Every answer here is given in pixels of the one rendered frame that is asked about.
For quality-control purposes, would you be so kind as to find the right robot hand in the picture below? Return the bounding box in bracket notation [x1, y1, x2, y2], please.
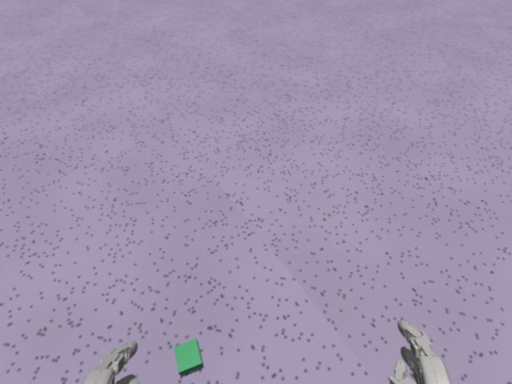
[390, 320, 452, 384]

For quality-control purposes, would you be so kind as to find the left robot hand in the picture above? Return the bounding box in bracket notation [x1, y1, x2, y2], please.
[83, 341, 139, 384]

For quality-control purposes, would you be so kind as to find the small box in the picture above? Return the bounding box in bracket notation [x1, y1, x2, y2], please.
[174, 339, 203, 375]

